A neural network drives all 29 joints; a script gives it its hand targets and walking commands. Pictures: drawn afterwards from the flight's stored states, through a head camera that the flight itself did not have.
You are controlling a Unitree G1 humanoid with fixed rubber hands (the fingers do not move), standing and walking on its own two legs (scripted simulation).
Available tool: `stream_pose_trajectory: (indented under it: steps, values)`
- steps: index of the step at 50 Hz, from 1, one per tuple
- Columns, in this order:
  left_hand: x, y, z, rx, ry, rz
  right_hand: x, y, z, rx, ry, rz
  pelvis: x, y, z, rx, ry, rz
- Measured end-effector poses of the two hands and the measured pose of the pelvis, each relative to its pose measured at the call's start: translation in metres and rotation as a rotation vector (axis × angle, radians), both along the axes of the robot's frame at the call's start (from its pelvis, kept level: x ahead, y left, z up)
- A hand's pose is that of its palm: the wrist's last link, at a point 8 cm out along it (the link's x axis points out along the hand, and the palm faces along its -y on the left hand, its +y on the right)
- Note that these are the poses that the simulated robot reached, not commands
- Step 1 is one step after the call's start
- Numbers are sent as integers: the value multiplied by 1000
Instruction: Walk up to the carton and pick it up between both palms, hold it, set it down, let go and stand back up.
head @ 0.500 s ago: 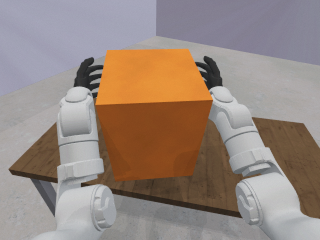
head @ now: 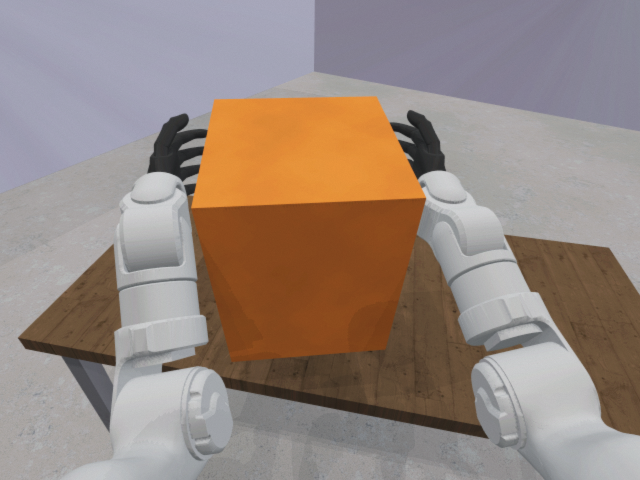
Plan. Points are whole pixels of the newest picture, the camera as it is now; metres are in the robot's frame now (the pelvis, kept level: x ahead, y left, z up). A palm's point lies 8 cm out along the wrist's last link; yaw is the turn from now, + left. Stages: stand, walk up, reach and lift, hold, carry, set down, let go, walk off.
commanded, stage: hold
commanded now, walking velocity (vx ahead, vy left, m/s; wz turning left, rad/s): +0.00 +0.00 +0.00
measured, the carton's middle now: (303, 229) +0.37 +0.00 +0.19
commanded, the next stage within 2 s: none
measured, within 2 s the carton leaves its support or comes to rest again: neither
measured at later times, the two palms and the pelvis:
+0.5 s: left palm (169, 184) +0.37 +0.15 +0.26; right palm (428, 179) +0.36 -0.14 +0.26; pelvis +0.00 +0.00 +0.00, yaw +0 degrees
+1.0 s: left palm (169, 183) +0.37 +0.15 +0.26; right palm (427, 177) +0.36 -0.14 +0.26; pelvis +0.00 +0.00 +0.00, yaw +0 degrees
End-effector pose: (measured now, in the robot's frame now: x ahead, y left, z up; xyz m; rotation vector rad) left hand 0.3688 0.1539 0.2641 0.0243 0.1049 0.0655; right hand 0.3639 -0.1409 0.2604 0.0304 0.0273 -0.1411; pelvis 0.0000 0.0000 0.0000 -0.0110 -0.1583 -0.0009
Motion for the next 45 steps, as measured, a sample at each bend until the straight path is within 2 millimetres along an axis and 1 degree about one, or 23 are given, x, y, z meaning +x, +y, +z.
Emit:
stream_pose_trajectory:
  steps: [12, 19, 30, 45]
  values:
    - [2, -2, -1, -2, 0, -8, 0, -2, -1, 3, 1, -8, 2, 0, 0, -1, -4, 3]
    - [-1, -3, -1, -1, -6, -9, -3, -4, -1, 13, -6, -8, 2, 2, 0, -2, -9, 0]
    - [-4, 0, 3, -3, -8, 0, -4, 0, 3, 10, -7, 0, -2, 1, 0, 0, -7, -1]
    - [-1, 0, 0, -5, 1, -3, -2, -1, 0, 1, 2, -3, -1, -1, 0, -1, -3, 7]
